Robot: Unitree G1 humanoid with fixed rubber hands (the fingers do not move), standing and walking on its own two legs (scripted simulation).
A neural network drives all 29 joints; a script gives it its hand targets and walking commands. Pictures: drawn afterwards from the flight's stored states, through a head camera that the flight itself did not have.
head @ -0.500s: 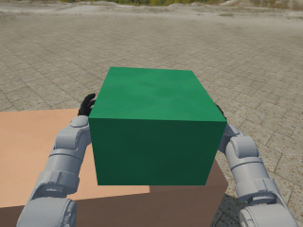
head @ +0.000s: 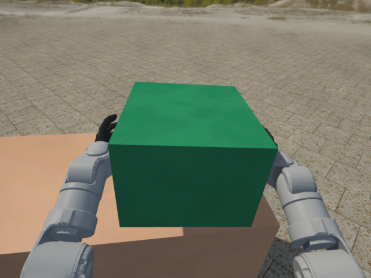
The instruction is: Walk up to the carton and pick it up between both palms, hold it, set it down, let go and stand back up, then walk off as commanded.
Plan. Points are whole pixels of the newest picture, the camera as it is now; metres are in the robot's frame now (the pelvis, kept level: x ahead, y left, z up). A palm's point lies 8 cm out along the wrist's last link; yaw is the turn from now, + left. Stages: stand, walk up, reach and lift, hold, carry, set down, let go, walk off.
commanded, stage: hold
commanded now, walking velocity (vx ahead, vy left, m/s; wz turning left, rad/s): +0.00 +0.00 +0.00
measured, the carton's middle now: (186, 145) +0.40 +0.01 +0.16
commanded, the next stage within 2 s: none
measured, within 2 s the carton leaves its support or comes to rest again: neither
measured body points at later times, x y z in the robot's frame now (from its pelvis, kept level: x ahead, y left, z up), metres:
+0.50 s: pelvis +0.00 +0.00 +0.00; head -0.06 +0.00 +0.44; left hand +0.38 +0.19 +0.17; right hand +0.38 -0.18 +0.16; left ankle +0.06 +0.08 -0.74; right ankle +0.01 -0.14 -0.74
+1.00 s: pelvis +0.00 +0.00 +0.00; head -0.06 +0.00 +0.44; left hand +0.38 +0.19 +0.17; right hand +0.38 -0.18 +0.16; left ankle +0.06 +0.08 -0.74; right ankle +0.01 -0.14 -0.74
